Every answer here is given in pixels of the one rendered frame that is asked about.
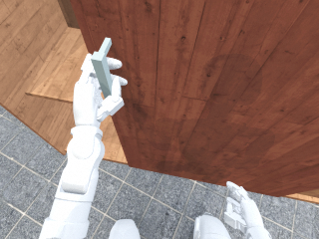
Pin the robot thigh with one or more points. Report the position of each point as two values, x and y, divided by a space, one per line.
125 229
209 227

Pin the robot right hand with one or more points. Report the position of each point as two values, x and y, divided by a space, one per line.
246 213

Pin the robot left hand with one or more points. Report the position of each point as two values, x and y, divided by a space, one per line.
87 94

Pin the robot left thigh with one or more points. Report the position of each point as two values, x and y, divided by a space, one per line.
125 229

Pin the robot right forearm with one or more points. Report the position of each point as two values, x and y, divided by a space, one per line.
257 232

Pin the robot right thigh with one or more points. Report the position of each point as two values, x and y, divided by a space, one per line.
209 227

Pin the handle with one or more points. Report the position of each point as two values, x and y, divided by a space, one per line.
101 67

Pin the wardrobe door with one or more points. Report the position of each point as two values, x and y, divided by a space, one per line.
312 193
218 90

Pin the robot left forearm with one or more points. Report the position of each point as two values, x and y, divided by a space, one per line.
69 215

